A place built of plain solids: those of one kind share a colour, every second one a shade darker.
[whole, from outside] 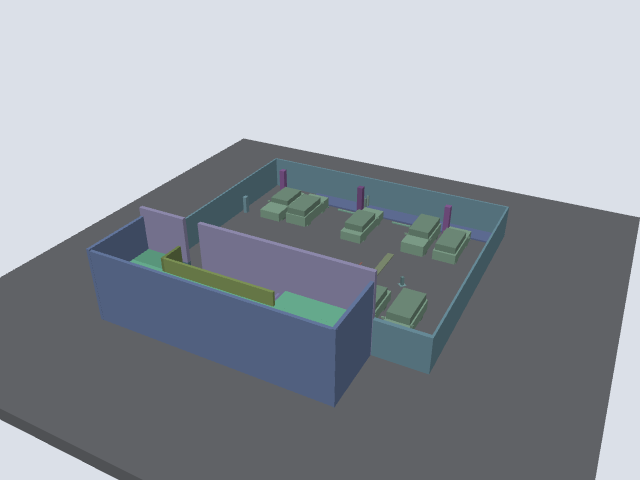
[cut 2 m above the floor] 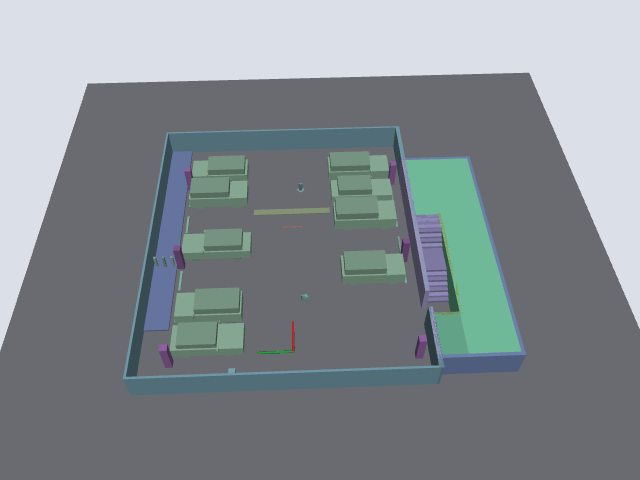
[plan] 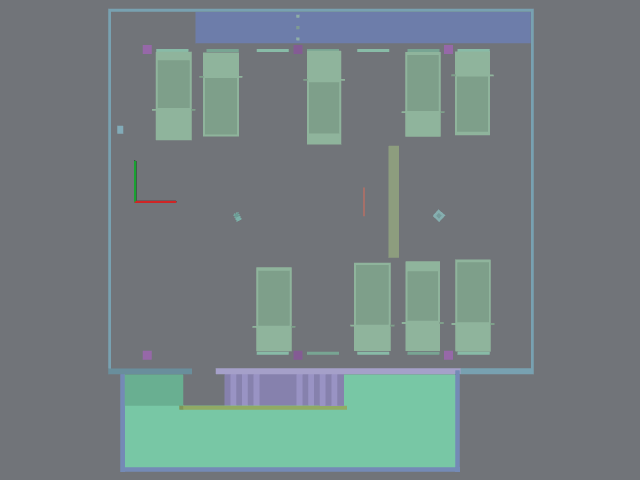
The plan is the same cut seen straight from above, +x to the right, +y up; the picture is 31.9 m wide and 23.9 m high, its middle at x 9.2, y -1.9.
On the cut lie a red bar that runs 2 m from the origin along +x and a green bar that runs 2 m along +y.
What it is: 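The pedestrian entrance of an underground car park of the 2000s; a paved forecourt at street level 2.80 m over the deck; an open stair well of 16 risers of 0.175 m and treads of 0.29 m, 1.56 m wide, two flights in line with a mid landing, along the facade; open to the sky, a plain doorway into the deck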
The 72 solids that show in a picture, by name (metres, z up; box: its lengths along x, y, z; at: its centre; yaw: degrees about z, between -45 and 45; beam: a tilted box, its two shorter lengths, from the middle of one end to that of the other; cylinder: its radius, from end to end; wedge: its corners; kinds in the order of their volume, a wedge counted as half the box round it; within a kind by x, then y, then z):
{
 "paving_1": {"box": [2.91, 1.57, 2.85], "at": [0.93, -9.38, 1.38]},
 "paving_2": {"box": [16.47, 3.08, 2.85], "at": [7.71, -11.68, 1.38]},
 "paving_3": {"box": [5.6, 1.57, 2.85], "at": [13.14, -9.38, 1.38]},
 "car_1": {"box": [1.8, 4.41, 0.73], "at": [1.91, 5.26, 0.54]},
 "car_2": {"box": [1.6, 2.39, 0.43], "at": [1.91, 5.86, 1.12]},
 "car_3": {"box": [1.59, 2.82, 0.52], "at": [4.27, 4.76, 1.29]},
 "car_4": {"box": [1.79, 4.18, 0.85], "at": [4.27, 5.35, 0.61]},
 "car_5": {"box": [1.77, 4.19, 0.88], "at": [6.91, -5.35, 0.62]},
 "car_6": {"box": [1.57, 2.74, 0.55], "at": [6.91, -4.8, 1.33]},
 "car_7": {"box": [1.51, 2.55, 0.53], "at": [9.41, 4.68, 1.16]},
 "car_8": {"box": [1.71, 4.67, 0.72], "at": [9.41, 5.19, 0.54]},
 "car_9": {"box": [1.83, 4.4, 0.91], "at": [11.8, -5.23, 0.63]},
 "car_10": {"box": [1.63, 2.97, 0.58], "at": [11.8, -4.63, 1.38]},
 "car_11": {"box": [1.73, 4.46, 0.7], "at": [14.31, -5.19, 0.53]},
 "car_12": {"box": [1.53, 2.46, 0.54], "at": [14.31, -4.69, 1.15]},
 "car_13": {"box": [1.77, 4.22, 0.86], "at": [14.33, 5.35, 0.61]},
 "car_14": {"box": [1.57, 2.8, 0.53], "at": [14.33, 5.92, 1.31]},
 "car_15": {"box": [1.54, 2.76, 0.52], "at": [16.79, 4.86, 1.2]},
 "car_16": {"box": [1.74, 4.18, 0.76], "at": [16.79, 5.4, 0.56]},
 "car_17": {"box": [1.77, 4.59, 0.77], "at": [16.82, -5.16, 0.56]},
 "car_18": {"box": [1.57, 2.99, 0.53], "at": [16.82, -4.5, 1.22]},
 "stair_step_1": {"box": [5.95, 1.58, 0.23], "at": [7.42, -9.37, 0.06]},
 "stair_step_2": {"box": [5.66, 1.58, 0.4], "at": [7.57, -9.37, 0.15]},
 "stair_step_3": {"box": [5.37, 1.58, 0.57], "at": [7.71, -9.37, 0.24]},
 "stair_step_4": {"box": [5.08, 1.58, 0.75], "at": [7.85, -9.37, 0.33]},
 "stair_step_5": {"box": [4.79, 1.58, 0.93], "at": [8.0, -9.37, 0.41]},
 "stair_step_6": {"box": [4.5, 1.58, 1.1], "at": [8.14, -9.37, 0.5]},
 "stair_step_7": {"box": [4.21, 1.58, 1.27], "at": [8.29, -9.37, 0.59]},
 "stair_step_8": {"box": [2.36, 1.58, 1.45], "at": [9.21, -9.37, 0.68]},
 "stair_step_9": {"box": [2.07, 1.58, 1.62], "at": [9.36, -9.37, 0.76]},
 "stair_step_10": {"box": [1.78, 1.58, 1.8], "at": [9.5, -9.37, 0.85]},
 "stair_step_11": {"box": [1.5, 1.58, 1.98], "at": [9.65, -9.37, 0.94]},
 "stair_step_12": {"box": [1.21, 1.58, 2.15], "at": [9.79, -9.37, 1.02]},
 "stair_step_13": {"box": [0.92, 1.58, 2.33], "at": [9.94, -9.37, 1.11]},
 "stair_step_14": {"box": [0.63, 1.58, 2.5], "at": [10.08, -9.37, 1.2]},
 "stair_step_15": {"box": [0.34, 1.58, 2.67], "at": [10.22, -9.37, 1.29]},
 "wall_1": {"box": [0.15, 18.05, 2.68], "at": [-1.27, 0.58, 1.29]},
 "wall_2": {"box": [4.18, 0.3, 2.68], "at": [0.74, -8.44, 1.29]},
 "wall_3": {"box": [21.2, 0.15, 2.68], "at": [9.25, 9.54, 1.29]},
 "wall_4": {"box": [15.84, 0.3, 2.68], "at": [11.93, -8.44, 1.29]},
 "wall_5": {"box": [0.15, 18.05, 2.68], "at": [19.77, 0.58, 1.29]},
 "boundary_1": {"box": [0.23, 5.06, 5.35], "at": [-0.63, -10.92, 2.62]},
 "boundary_2": {"box": [16.93, 0.23, 5.25], "at": [7.71, -13.33, 2.58]},
 "boundary_3": {"box": [0.23, 5.06, 5.33], "at": [16.05, -10.92, 2.62]},
 "facade_1": {"box": [3.6, 0.3, 5.96], "at": [1.03, -8.44, 2.93]},
 "facade_2": {"box": [12.19, 0.3, 5.96], "at": [10.1, -8.44, 2.93]},
 "rim_guard_1": {"box": [0.2, 1.76, 3.85], "at": [2.29, -9.47, 1.88]},
 "rim_guard_2": {"box": [2.46, 0.2, 3.85], "at": [3.42, -10.25, 1.88]},
 "rim_guard_3": {"box": [6.3, 0.2, 3.85], "at": [7.4, -10.25, 1.88]},
 "walkway_1": {"box": [16.7, 1.57, 0.18], "at": [11.35, 8.68, 0.04]},
 "column_1": {"box": [0.45, 0.45, 2.65], "at": [0.6, -7.64, 1.27]},
 "column_2": {"box": [0.45, 0.45, 2.65], "at": [0.6, 7.59, 1.27]},
 "column_3": {"box": [0.45, 0.45, 2.65], "at": [8.1, -7.64, 1.27]},
 "column_4": {"box": [0.45, 0.45, 2.65], "at": [8.1, 7.59, 1.27]},
 "column_5": {"box": [0.45, 0.45, 2.65], "at": [15.6, -7.64, 1.27]},
 "column_6": {"box": [0.45, 0.45, 2.65], "at": [15.6, 7.59, 1.27]},
 "wheelstop_1": {"box": [1.6, 0.15, 0.15], "at": [1.85, 7.54, 0.03]},
 "wheelstop_2": {"box": [1.6, 0.15, 0.15], "at": [4.35, 7.54, 0.03]},
 "wheelstop_3": {"box": [1.6, 0.15, 0.15], "at": [6.85, -7.54, 0.03]},
 "wheelstop_4": {"box": [1.6, 0.15, 0.15], "at": [6.85, 7.54, 0.03]},
 "wheelstop_5": {"box": [1.6, 0.15, 0.15], "at": [9.35, -7.54, 0.03]},
 "wheelstop_6": {"box": [1.6, 0.15, 0.15], "at": [9.35, 7.54, 0.03]},
 "wheelstop_7": {"box": [1.6, 0.15, 0.15], "at": [11.85, -7.54, 0.03]},
 "wheelstop_8": {"box": [1.6, 0.15, 0.15], "at": [11.85, 7.54, 0.03]},
 "wheelstop_9": {"box": [1.6, 0.15, 0.15], "at": [14.35, -7.54, 0.03]},
 "wheelstop_10": {"box": [1.6, 0.15, 0.15], "at": [14.35, 7.54, 0.03]},
 "wheelstop_11": {"box": [1.6, 0.15, 0.15], "at": [16.85, -7.54, 0.03]},
 "wheelstop_12": {"box": [1.6, 0.15, 0.15], "at": [16.85, 7.54, 0.03]},
 "hump_1": {"box": [0.52, 5.58, 0.12], "at": [12.87, 0.0, 0.01]},
 "pay_station_1": {"box": [0.3, 0.4, 1.5], "at": [-0.75, 3.59, 0.7]},
 "traffic_cone_1": {"box": [0.45, 0.45, 0.08], "at": [15.12, -0.69, -0.01], "yaw": -42.1},
 "cable_cover_1": {"box": [0.11, 1.44, 0.07], "at": [11.39, 0.0, -0.02]}
}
